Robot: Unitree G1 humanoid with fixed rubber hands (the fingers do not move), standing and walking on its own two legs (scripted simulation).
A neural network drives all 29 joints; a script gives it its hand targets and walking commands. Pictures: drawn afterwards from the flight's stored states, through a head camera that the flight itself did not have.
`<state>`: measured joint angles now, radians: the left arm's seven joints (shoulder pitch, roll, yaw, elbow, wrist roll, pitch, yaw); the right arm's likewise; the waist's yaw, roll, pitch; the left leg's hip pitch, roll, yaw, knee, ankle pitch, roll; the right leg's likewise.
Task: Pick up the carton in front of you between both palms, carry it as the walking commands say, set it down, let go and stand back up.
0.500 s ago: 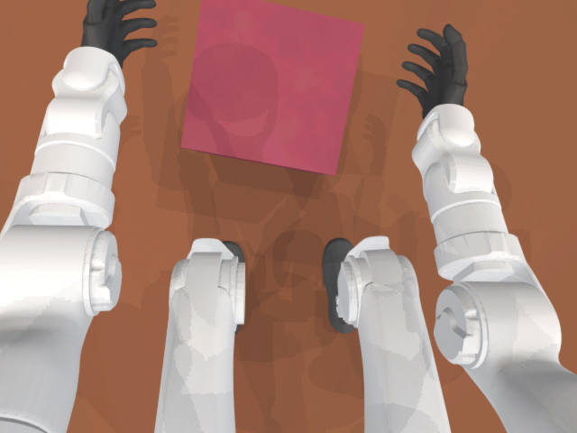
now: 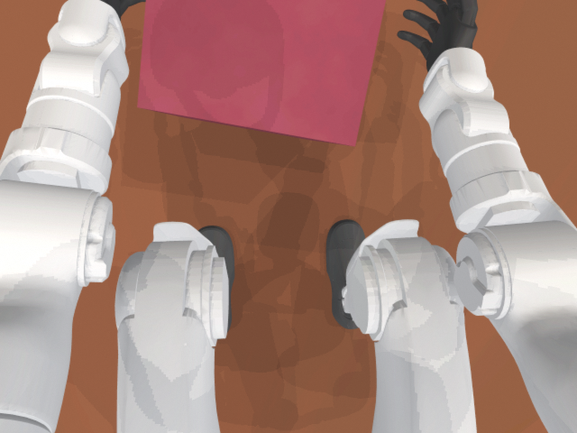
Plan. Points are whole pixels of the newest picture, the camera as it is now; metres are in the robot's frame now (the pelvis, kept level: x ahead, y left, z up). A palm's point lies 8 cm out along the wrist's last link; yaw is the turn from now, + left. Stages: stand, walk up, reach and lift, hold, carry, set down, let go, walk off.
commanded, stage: reach and lift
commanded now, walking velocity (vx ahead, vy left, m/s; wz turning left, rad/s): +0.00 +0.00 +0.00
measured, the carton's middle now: (262, 47) +0.51 +0.05 -0.25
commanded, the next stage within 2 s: none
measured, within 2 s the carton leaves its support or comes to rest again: leaves its support in 0.64 s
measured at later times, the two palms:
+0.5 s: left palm out of the picture +0.53 +0.19 -0.17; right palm (417, 37) +0.52 -0.11 -0.16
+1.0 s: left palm out of the picture +0.49 +0.21 -0.03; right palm (488, 28) +0.49 -0.10 -0.03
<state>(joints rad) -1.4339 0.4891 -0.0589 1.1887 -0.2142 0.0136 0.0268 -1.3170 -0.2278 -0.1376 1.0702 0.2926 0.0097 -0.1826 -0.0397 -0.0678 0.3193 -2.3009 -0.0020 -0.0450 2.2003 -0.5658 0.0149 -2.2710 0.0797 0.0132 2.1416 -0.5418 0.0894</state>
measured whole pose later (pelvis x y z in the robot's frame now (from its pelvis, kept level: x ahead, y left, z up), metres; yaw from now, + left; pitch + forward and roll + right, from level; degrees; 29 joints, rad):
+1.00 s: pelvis +0.00 -0.01 +0.05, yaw +5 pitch +39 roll -3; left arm -1.20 0.22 0.18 0.95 0.05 0.29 0.04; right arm -1.03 0.06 -0.51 0.70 -0.06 0.24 -0.18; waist -0.01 -0.05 -0.03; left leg -2.18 -0.10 -0.08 2.02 -0.52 -0.04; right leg -2.14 0.12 0.06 2.00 -0.55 0.10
